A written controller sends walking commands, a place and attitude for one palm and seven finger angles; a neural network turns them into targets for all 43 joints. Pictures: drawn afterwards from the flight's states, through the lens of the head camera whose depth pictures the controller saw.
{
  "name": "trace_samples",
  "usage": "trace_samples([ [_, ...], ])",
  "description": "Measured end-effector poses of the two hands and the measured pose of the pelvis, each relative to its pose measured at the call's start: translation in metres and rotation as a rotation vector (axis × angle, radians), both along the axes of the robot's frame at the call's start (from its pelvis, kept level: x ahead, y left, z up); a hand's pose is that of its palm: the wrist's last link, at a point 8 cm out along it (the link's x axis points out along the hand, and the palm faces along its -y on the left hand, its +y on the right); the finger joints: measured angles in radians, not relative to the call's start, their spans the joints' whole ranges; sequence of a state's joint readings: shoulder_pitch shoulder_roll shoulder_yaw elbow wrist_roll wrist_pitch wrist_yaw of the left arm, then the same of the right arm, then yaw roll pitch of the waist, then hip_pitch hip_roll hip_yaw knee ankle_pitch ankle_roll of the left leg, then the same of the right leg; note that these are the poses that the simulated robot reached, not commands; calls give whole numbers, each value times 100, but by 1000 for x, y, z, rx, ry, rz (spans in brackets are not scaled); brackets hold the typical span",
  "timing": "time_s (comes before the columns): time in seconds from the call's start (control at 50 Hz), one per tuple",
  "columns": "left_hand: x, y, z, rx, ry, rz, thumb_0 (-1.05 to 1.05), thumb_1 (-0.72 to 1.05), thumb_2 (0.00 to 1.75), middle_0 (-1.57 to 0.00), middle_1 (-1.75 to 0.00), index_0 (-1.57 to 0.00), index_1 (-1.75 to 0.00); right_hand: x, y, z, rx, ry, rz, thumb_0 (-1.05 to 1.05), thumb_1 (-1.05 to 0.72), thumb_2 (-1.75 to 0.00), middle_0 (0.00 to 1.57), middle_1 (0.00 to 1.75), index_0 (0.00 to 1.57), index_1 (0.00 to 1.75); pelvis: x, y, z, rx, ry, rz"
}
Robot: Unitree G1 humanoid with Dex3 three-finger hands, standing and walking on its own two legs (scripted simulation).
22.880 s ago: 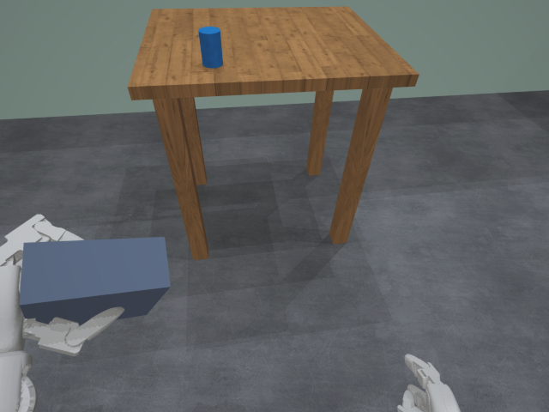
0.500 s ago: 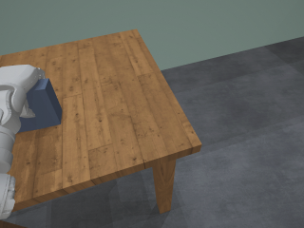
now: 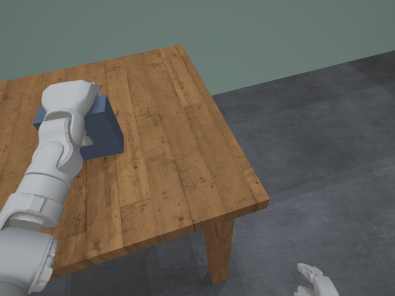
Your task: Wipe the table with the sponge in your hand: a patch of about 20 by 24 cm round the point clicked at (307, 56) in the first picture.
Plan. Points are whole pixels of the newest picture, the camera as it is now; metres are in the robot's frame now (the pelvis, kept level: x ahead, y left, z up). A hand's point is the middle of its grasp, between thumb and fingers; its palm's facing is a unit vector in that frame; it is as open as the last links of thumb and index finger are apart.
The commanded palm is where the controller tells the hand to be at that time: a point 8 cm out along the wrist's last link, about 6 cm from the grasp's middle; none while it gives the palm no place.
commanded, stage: slide across to the middle lane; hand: left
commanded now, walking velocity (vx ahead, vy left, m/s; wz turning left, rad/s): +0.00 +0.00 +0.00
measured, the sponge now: (88, 137) +0.41 +0.28 +0.10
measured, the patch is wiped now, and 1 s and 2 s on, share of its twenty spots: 0.65 0.80 0.90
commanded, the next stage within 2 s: wipe back along the middle lane in 0.02 s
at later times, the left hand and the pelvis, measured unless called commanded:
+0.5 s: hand (86, 129) +0.38 +0.25 +0.15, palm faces +0.03 +0.00 -1.00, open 9.7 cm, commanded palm +0.34 +0.25 +0.19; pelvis +0.01 -0.02 +0.00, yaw -1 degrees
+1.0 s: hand (85, 145) +0.34 +0.24 +0.15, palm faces +0.11 -0.04 -0.99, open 9.7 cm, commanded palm +0.29 +0.23 +0.17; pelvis +0.01 -0.02 +0.00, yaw -3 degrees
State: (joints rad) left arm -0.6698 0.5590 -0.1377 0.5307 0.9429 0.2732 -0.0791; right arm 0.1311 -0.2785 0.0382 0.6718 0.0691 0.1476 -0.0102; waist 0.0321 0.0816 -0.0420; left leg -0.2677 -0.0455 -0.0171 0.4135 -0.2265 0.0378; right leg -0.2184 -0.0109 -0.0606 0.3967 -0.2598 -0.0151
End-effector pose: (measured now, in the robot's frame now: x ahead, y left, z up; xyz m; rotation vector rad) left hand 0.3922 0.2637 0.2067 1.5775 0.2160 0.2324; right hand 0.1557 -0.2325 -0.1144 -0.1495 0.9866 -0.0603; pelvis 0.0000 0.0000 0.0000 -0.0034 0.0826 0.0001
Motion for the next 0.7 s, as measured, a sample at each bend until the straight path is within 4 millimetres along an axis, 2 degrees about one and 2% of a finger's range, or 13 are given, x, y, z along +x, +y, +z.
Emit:
trace_samples([
  [0.24, -3, -7, 0, -15, 10, 54, 0, -49, 114, -76, -140, -75, -143, 11, -20, 2, -9, -5, -10, 1, -91, -90, 20, 30, 20, 30, 12, -12, 0, 4, -11, -10],
  [0.42, -21, -14, -1, -18, -10, 32, 1, -47, 112, -73, -142, -73, -144, 18, -35, 6, -15, -39, -27, 1, -91, -90, 20, 30, 20, 30, 15, -18, -2, 5, -22, -19],
  [0.7, -47, -26, -3, -31, -47, 48, 2, -45, 111, -71, -144, -72, -145, 33, -25, 10, 27, -104, 0, 1, -91, -90, 20, 30, 20, 30, 7, -24, -3, 10, -39, -24],
])
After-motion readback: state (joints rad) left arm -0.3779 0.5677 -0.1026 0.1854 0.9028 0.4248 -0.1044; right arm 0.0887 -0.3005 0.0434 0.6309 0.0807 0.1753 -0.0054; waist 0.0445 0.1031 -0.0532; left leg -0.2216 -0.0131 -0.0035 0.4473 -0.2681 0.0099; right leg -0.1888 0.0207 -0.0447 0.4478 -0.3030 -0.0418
